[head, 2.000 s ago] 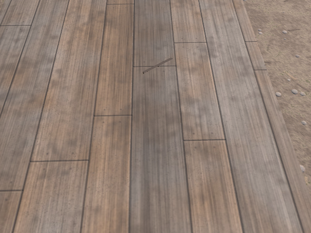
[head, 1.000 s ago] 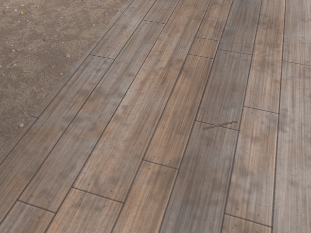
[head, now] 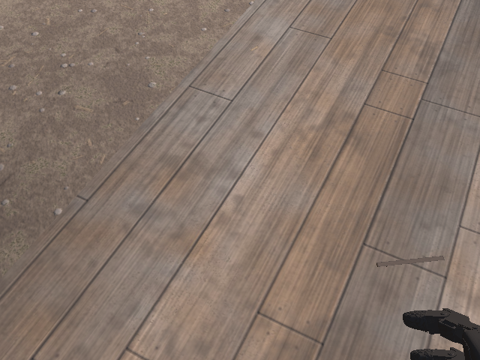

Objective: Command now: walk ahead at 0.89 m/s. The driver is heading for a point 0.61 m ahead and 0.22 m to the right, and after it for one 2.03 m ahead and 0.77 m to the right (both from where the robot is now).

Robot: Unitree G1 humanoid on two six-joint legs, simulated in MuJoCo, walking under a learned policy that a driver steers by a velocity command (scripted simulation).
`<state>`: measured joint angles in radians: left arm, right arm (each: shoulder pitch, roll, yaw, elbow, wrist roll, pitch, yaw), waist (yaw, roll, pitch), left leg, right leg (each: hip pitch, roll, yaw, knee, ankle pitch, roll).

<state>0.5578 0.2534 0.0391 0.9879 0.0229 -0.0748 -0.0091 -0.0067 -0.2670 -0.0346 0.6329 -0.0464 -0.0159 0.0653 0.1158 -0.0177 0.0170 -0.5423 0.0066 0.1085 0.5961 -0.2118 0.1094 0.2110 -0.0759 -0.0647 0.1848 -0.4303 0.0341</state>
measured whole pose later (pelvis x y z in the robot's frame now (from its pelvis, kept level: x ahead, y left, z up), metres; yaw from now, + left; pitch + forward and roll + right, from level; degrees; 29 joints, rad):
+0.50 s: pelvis +0.42 +0.00 -0.02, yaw -14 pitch +0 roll +1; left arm 0.08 0.27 0.03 0.76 0.00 -0.04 -0.06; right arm 0.47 -0.22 -0.03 0.95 -0.04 -0.06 -0.03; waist 0.01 -0.02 0.05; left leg 0.23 0.01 0.30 0.59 -0.29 -0.02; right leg -0.53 0.07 -0.17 0.64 -0.13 -0.21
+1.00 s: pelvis +0.88 -0.12 +0.00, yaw -39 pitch +2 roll +2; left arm 0.36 0.35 0.07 0.87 0.01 -0.07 -0.01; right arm 0.13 -0.29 -0.02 0.69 -0.06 -0.08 0.00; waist 0.05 -0.02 0.04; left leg -0.45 -0.01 0.02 0.61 -0.19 0.00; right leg -0.18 0.12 0.15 1.19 -0.36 -0.12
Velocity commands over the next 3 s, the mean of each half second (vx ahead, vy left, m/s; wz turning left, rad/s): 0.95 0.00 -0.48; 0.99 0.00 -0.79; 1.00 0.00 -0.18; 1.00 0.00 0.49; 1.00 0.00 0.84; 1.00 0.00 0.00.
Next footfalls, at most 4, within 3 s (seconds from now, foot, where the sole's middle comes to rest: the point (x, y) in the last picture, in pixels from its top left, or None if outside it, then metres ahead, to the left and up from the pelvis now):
0.02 left None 0.16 0.11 -0.76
0.50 right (301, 314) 0.59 -0.06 -0.76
0.92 left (314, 184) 1.05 -0.09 -0.76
1.36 right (435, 153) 1.24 -0.52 -0.76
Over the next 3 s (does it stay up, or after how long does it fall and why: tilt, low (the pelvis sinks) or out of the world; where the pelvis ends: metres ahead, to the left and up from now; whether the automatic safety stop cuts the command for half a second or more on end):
stays up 2.51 -0.94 0.00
